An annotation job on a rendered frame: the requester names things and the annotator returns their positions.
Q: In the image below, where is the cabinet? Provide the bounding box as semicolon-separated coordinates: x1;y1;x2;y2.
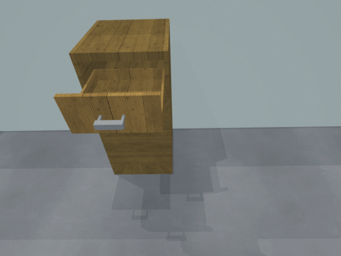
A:
69;19;173;174

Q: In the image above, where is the handle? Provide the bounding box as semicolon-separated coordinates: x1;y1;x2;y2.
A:
93;115;125;130

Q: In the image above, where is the drawer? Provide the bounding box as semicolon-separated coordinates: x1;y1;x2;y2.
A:
53;68;165;134

